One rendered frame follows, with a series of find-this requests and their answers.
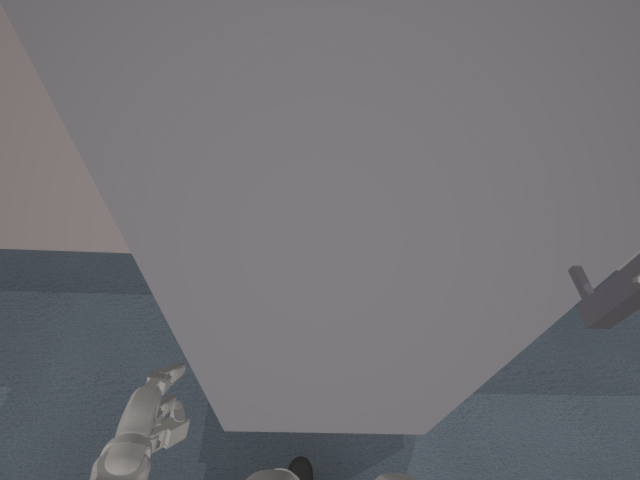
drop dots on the robot left hand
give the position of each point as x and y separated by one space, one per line
146 408

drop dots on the left robot foot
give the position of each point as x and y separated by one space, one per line
301 467

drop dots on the fridge door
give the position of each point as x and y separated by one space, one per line
353 213

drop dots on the handle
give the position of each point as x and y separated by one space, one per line
611 303

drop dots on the left robot forearm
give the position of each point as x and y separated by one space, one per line
125 457

